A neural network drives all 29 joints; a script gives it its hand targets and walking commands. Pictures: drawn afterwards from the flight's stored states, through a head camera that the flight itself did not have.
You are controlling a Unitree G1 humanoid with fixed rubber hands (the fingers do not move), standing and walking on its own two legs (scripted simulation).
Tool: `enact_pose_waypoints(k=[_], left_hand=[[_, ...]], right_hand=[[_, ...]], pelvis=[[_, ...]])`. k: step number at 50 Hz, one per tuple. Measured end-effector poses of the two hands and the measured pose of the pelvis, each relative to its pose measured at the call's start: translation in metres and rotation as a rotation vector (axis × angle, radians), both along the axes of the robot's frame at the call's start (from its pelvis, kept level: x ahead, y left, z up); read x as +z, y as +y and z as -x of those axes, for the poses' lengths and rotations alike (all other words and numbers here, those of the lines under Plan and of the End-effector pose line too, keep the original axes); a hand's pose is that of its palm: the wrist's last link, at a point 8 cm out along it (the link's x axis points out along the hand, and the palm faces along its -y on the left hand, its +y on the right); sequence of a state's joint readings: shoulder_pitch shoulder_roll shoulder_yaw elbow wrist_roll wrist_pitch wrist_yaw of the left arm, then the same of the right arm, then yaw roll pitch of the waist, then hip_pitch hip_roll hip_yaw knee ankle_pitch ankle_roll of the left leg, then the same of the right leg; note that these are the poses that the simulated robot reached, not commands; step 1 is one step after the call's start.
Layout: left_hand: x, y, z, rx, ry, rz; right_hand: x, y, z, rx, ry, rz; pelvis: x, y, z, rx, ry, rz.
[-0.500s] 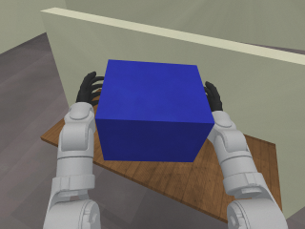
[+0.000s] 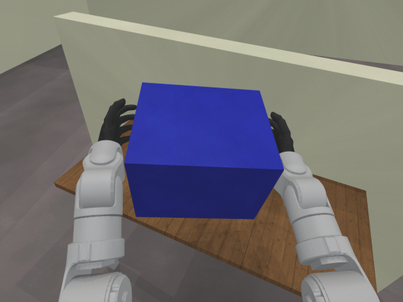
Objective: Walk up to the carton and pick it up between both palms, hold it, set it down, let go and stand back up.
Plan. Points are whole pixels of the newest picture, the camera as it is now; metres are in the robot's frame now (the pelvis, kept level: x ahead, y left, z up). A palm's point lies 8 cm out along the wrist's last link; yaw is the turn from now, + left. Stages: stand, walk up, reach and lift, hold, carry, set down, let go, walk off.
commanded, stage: hold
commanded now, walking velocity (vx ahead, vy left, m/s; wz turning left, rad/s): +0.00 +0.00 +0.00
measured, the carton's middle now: (199, 152) +0.36 +0.00 +0.16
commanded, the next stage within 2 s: none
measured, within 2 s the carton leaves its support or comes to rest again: neither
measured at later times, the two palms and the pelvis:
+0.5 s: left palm (113, 141) +0.36 +0.16 +0.19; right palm (282, 152) +0.35 -0.16 +0.17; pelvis -0.01 +0.00 +0.00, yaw +0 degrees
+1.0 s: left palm (113, 142) +0.35 +0.16 +0.19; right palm (283, 153) +0.35 -0.16 +0.17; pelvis +0.00 +0.00 +0.00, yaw +0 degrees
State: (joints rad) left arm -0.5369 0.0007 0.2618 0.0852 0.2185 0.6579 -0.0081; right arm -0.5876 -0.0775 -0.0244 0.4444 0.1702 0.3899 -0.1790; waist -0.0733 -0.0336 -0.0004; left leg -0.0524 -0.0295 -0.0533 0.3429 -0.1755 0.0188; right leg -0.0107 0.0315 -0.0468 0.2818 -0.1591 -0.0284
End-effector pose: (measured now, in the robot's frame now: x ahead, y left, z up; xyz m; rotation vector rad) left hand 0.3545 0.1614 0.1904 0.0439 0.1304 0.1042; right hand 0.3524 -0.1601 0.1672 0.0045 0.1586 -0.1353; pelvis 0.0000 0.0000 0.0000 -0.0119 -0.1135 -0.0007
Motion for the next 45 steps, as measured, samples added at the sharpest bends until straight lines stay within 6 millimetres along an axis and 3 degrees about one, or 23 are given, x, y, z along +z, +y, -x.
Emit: enact_pose_waypoints(k=[14,26,45], left_hand=[[0.0074,-0.0029,-0.0021,-0.009,-0.007,-0.006],[-0.0014,-0.0012,-0.0019,-0.006,0.015,0.014],[0.0020,-0.0025,-0.0035,-0.005,-0.010,-0.019]], right_hand=[[0.0052,-0.0027,0.0007,-0.009,-0.007,-0.002],[0.0008,-0.0014,0.0004,-0.005,0.014,0.013],[0.0025,-0.0023,-0.0024,-0.003,-0.012,0.005]], pelvis=[[0.0000,0.0004,0.0040,0.002,0.002,0.000],[0.0000,-0.0008,0.0056,-0.001,-0.001,-0.002],[0.0000,0.0013,0.0009,0.007,0.013,0.005]])
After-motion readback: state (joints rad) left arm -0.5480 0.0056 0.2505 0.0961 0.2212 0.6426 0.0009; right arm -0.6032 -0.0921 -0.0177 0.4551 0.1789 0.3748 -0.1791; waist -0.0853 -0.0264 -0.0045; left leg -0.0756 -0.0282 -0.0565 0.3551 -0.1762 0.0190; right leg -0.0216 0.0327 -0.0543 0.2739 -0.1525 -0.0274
